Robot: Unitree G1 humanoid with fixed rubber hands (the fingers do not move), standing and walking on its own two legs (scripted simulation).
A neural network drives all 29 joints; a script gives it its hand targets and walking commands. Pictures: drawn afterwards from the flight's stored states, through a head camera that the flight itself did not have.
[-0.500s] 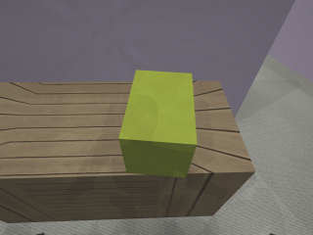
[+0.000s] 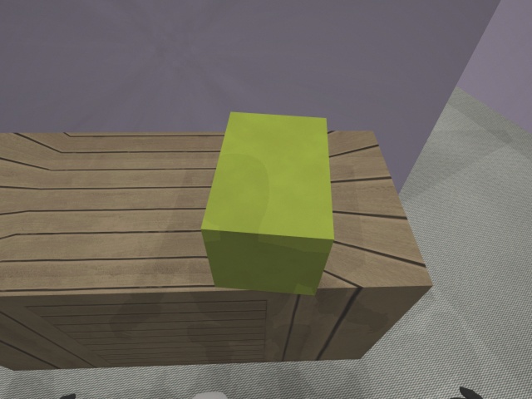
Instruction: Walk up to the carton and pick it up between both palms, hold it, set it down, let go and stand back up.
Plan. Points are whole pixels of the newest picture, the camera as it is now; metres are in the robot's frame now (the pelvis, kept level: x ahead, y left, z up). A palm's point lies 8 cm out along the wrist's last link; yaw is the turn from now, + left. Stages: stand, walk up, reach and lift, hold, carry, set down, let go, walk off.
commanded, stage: walk up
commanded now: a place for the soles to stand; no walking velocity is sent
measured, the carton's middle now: (271, 201) +0.48 +0.00 -0.04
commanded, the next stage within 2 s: reach and lift in 0.54 s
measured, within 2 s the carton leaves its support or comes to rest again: neither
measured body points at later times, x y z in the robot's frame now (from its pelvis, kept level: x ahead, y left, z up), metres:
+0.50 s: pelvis +0.00 +0.00 +0.00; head +0.03 +0.00 +0.45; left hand +0.07 +0.33 -0.11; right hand +0.09 -0.33 -0.11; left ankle +0.07 +0.12 -0.73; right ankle -0.01 -0.13 -0.73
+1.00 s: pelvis +0.00 +0.00 +0.00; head +0.01 +0.01 +0.44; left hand +0.21 +0.27 -0.08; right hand +0.14 -0.32 -0.08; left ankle +0.03 +0.12 -0.73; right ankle -0.01 -0.13 -0.73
